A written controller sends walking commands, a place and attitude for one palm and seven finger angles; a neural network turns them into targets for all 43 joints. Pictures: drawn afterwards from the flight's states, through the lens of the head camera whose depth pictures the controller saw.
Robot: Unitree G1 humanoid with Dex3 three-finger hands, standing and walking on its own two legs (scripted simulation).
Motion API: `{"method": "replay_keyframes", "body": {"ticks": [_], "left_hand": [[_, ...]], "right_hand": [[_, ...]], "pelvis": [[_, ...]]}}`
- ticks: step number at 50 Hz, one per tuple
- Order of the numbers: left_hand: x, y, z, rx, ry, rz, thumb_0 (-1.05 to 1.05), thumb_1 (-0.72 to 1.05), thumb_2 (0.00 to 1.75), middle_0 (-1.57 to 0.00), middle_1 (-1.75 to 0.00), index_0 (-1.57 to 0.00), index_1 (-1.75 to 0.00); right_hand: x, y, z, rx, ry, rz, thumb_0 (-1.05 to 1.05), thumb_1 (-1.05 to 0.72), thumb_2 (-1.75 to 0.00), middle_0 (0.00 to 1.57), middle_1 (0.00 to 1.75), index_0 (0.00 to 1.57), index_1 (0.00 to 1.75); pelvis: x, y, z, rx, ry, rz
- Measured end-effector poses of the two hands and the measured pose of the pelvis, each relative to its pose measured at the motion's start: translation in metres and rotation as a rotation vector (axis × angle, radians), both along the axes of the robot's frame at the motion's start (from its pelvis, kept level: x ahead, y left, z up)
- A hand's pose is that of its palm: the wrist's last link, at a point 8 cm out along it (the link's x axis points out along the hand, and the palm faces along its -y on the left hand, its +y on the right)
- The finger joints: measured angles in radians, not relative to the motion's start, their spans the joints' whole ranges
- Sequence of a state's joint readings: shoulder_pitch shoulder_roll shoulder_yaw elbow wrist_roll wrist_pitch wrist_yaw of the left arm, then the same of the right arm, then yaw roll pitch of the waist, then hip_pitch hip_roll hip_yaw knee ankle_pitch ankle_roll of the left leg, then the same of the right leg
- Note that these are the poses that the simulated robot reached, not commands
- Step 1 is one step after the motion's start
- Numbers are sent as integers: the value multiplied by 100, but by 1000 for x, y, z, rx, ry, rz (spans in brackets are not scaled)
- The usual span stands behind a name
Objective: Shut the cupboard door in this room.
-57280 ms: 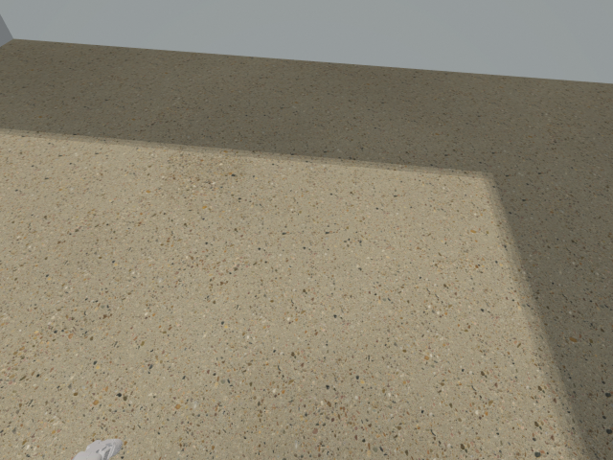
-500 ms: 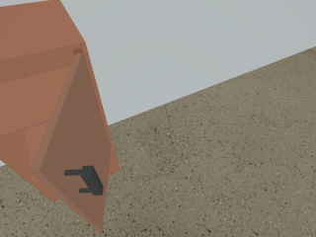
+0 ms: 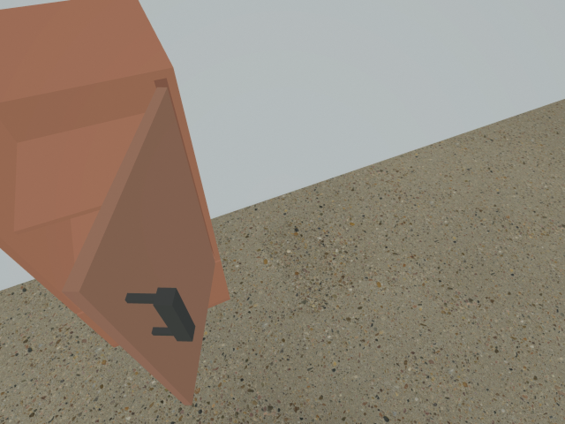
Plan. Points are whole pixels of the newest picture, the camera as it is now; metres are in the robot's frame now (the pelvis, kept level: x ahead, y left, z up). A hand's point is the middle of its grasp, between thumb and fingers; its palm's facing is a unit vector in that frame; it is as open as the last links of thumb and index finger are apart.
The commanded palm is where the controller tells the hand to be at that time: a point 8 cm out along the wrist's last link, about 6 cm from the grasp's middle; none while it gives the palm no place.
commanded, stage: stand and wait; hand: left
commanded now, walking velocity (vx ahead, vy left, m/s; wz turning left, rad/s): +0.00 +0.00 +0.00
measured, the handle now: (162, 316) +0.26 +0.20 -0.02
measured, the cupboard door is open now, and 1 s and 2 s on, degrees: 64 64 64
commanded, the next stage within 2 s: turn or walk to find it in 0.04 s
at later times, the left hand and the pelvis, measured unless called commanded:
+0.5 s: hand out of the picture +0.03 +0.17 -0.16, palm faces +0.21 -0.94 -0.27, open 7.4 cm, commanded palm none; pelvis +0.00 -0.04 +0.00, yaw +11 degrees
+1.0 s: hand out of the picture -0.08 +0.11 -0.17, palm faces +0.37 -0.91 -0.20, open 7.4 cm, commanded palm none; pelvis +0.02 -0.04 +0.00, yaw +16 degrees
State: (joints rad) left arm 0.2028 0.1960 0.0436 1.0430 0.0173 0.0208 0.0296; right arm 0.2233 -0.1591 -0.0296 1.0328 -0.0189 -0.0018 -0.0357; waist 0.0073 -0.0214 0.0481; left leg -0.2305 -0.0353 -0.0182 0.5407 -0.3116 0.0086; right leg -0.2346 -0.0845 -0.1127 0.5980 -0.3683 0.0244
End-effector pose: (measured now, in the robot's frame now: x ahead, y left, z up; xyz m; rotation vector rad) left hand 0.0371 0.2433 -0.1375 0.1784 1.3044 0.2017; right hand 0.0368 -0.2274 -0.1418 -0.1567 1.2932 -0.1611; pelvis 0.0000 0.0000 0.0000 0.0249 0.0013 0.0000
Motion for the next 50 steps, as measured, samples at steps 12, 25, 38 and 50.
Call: {"method": "replay_keyframes", "body": {"ticks": [12, 25, 38, 50], "left_hand": [[-18, -23, -1, -29, 4, 72, 0, 91, 89, -20, -30, -21, -30], [-22, -30, 14, 31, -41, 162, 1, 91, 89, -20, -30, -20, -30], [-73, -76, 25, 22, 3, 280, 0, 90, 89, -20, -30, -21, -30], [-137, -91, -4, -87, 179, 380, 1, 90, 89, -20, -30, -20, -30]], "right_hand": [[1, -12, -5, 9, 71, 53, 0, -92, -90, 20, 30, 20, 30], [18, -34, -9, 31, 91, 147, 0, -91, -90, 20, 30, 21, 30], [105, -57, 3, 20, -19, 279, 0, -91, -90, 20, 30, 20, 30], [134, 5, 12, 35, -99, 380, 0, -91, -90, 20, 30, 20, 30]], "pelvis": [[4, -10, -1, -21, -15, 77], [2, -41, 1, -6, 21, 187], [10, -63, 12, 26, 4, 277], [17, -45, 4, -1, -14, 282]]}}
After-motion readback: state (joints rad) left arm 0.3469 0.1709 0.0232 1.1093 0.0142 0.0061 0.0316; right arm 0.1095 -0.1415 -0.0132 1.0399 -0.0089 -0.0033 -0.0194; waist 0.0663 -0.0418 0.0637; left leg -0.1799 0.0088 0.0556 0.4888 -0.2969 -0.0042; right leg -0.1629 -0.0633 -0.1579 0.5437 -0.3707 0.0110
